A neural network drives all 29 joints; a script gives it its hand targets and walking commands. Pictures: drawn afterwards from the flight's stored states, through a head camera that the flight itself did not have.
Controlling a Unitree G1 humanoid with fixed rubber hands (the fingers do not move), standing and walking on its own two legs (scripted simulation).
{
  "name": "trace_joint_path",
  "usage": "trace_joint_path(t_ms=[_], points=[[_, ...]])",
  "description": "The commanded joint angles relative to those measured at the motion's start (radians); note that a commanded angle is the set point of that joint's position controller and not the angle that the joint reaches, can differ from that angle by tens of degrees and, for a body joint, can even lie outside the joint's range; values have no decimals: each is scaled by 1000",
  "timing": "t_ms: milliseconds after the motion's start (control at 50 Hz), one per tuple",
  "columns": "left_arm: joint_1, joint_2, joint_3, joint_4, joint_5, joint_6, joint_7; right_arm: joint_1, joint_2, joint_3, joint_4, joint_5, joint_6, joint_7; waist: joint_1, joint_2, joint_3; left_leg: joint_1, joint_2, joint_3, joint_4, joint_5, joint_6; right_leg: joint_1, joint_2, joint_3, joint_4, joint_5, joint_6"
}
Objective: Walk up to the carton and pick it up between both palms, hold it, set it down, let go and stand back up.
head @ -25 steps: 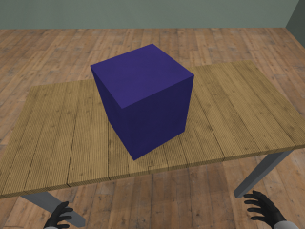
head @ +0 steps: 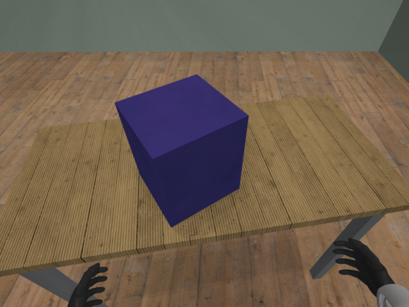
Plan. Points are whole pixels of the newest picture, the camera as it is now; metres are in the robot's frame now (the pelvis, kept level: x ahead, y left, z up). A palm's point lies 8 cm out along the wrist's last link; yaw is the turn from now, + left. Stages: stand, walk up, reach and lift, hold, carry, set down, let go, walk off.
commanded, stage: reach and lift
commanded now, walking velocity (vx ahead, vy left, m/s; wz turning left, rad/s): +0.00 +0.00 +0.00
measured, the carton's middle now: (184, 150) +0.48 +0.05 +0.04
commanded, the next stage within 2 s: none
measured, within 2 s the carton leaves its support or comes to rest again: neither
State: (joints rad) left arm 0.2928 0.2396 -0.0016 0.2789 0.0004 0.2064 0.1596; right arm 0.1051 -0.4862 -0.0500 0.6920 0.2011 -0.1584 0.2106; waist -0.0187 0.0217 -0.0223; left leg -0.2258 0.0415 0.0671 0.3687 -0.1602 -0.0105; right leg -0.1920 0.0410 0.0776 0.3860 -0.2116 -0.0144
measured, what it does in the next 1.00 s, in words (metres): stands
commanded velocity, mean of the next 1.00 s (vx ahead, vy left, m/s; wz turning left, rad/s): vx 0.00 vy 0.00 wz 0.00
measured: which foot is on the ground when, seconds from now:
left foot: down 0.00-1.00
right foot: down 0.00-1.00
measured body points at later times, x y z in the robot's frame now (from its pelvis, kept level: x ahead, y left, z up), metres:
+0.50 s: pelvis -0.01 +0.00 +0.00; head -0.02 +0.00 +0.45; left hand +0.17 +0.22 +0.00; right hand +0.21 -0.32 +0.01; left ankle +0.02 +0.13 -0.75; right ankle -0.01 -0.11 -0.75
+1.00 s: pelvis -0.01 -0.02 +0.00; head -0.02 -0.03 +0.45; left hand +0.20 +0.18 +0.04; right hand +0.23 -0.33 +0.03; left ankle +0.02 +0.13 -0.75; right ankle -0.01 -0.11 -0.75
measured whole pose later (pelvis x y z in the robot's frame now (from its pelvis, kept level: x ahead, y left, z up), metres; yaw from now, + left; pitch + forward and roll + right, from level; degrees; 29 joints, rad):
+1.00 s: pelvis -0.01 -0.02 +0.00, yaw -1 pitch +0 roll +0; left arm 0.34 -0.02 -0.04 -0.15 0.00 0.17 0.34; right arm 0.15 -0.63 -0.05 0.50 0.53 -0.23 0.39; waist 0.05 0.02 -0.05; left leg -0.23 0.07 0.07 0.39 -0.16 -0.03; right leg -0.20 0.07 0.08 0.41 -0.21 -0.04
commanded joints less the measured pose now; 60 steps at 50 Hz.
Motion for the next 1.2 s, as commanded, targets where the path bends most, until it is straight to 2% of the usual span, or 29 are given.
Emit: trace_joint_path(t_ms=[0,20,100,140,160,280,320,340,360,480,620,640,660,740,760,780,840,880,940,960,980,1020,1040,1060,1080,1100,1140,1160,1180], points=[[-26,-49,121,-308,41,-44,41,15,-279,-67,-96,40,-51,42,70,-106,-207,299,-15,-47,2,248,-20,-75,9,-72,-122,174,-58],[-20,-40,130,-288,57,-36,43,4,-282,-48,-117,52,-48,48,90,-87,-169,266,-18,-32,0,225,-16,-92,1,-62,-124,157,-61],[54,-85,64,-334,36,-36,43,43,-307,-73,-143,65,-41,64,69,-126,-154,264,-16,-44,-1,209,-9,-83,5,-78,-125,167,-67],[65,-113,58,-383,49,-22,52,65,-328,-68,-122,88,-32,76,56,-77,-153,300,3,-52,-10,223,-29,-99,9,-86,-134,141,-87],[51,-95,55,-421,41,-26,61,37,-342,-69,-142,114,-37,86,83,-51,-199,288,6,-65,-4,226,-35,-84,7,-82,-121,149,-88],[111,-164,-6,-497,22,-36,85,49,-372,-73,-199,158,-45,123,85,-107,-149,224,5,-51,-23,108,-23,-111,9,-74,-132,81,-87],[90,-172,-30,-508,31,-31,101,26,-387,-97,-203,165,-41,139,77,-82,-120,201,12,-73,-29,23,-17,-149,5,-65,-123,17,-103],[77,-190,-13,-501,41,-26,105,24,-372,-65,-220,190,-42,141,99,-80,-126,185,14,-51,-16,57,-22,-128,10,-70,-111,30,-96],[81,-195,-43,-525,24,-36,104,21,-388,-92,-260,183,-44,143,85,-131,-116,200,13,-63,-15,34,-6,-159,9,-76,-113,29,-92],[39,-244,-82,-579,34,-49,134,-3,-417,-41,-254,240,-52,171,102,-73,-127,192,29,-73,-23,-24,-26,-194,13,-63,-105,-15,-111],[94,-316,-141,-586,35,-31,160,1,-467,-60,-231,275,-53,196,84,-103,-97,183,33,-96,-21,-44,-19,-219,15,-62,-103,-20,-127],[45,-330,-130,-594,34,-38,158,-41,-426,-15,-275,288,-63,189,112,-139,-103,168,35,-81,-19,-27,-15,-199,18,-60,-95,-16,-118],[52,-311,-136,-600,39,-31,165,-44,-463,-43,-268,294,-53,193,89,-81,-86,188,33,-85,-27,-50,-27,-206,20,-57,-108,-21,-123],[45,-359,-152,-656,28,-52,184,-47,-437,4,-297,321,-84,201,123,-120,-126,187,28,-75,2,42,-19,-197,25,-59,-79,53,-125],[38,-366,-168,-681,36,-63,185,-37,-455,-14,-254,318,-95,202,92,-99,-124,196,26,-88,1,41,-29,-197,23,-54,-78,66,-129],[42,-352,-153,-685,32,-73,189,-50,-428,25,-280,334,-101,204,143,-114,-128,175,29,-78,12,58,-22,-200,20,-37,-70,73,-124],[21,-392,-202,-662,18,-76,189,-86,-460,2,-244,337,-109,206,91,-94,-100,171,29,-82,-20,-22,-28,-224,23,-49,-80,13,-126],[-26,-361,-135,-657,34,-77,200,-117,-418,41,-300,358,-119,197,148,-118,-101,106,15,-53,-4,-24,-10,-172,16,-6,-89,-32,-122],[-41,-371,-161,-635,7,-70,195,-160,-410,43,-316,339,-100,189,139,-142,-83,109,4,-49,-12,-61,1,-213,6,1,-98,-76,-111],[-43,-350,-131,-610,15,-61,203,-182,-400,39,-326,345,-108,193,167,-147,-94,74,6,-39,-10,-50,4,-169,7,16,-100,-75,-119],[-81,-360,-138,-627,12,-56,198,-159,-392,40,-335,336,-93,177,132,-154,-92,78,-4,-31,-12,-50,1,-145,-4,19,-108,-73,-101],[-73,-363,-123,-596,5,-40,197,-157,-375,43,-342,330,-93,164,157,-186,-89,40,-11,-26,-13,-17,9,-101,-9,44,-111,-62,-91],[-55,-363,-148,-619,-9,-37,191,-146,-399,36,-310,320,-90,160,132,-190,-80,67,-17,-29,-10,37,10,-129,4,11,-93,44,-94],[-103,-383,-156,-624,-8,-36,186,-187,-400,34,-315,324,-85,161,112,-162,-94,100,-12,-44,-17,-13,2,-140,-4,18,-106,-15,-101],[-96,-362,-111,-610,13,-26,186,-192,-370,69,-346,326,-76,154,168,-184,-82,76,-9,-27,-25,6,4,-117,-3,36,-113,-17,-97],[-124,-367,-139,-626,0,-17,187,-218,-387,39,-359,317,-75,148,134,-144,-99,100,-11,-29,-18,26,1,-103,-6,29,-107,24,-100],[-80,-335,-86,-620,31,-12,188,-206,-377,68,-365,310,-67,139,163,-200,-81,75,-20,-26,-25,49,16,-68,-9,49,-117,40,-81],[-164,-353,-120,-629,0,-3,187,-258,-388,37,-334,316,-63,139,127,-174,-90,83,-19,-26,-26,10,7,-91,-11,49,-125,-14,-86],[-184,-331,-102,-679,3,-7,195,-252,-378,46,-352,329,-66,137,152,-141,-123,89,-27,-18,-11,46,0,-93,-8,47,-112,32,-88]])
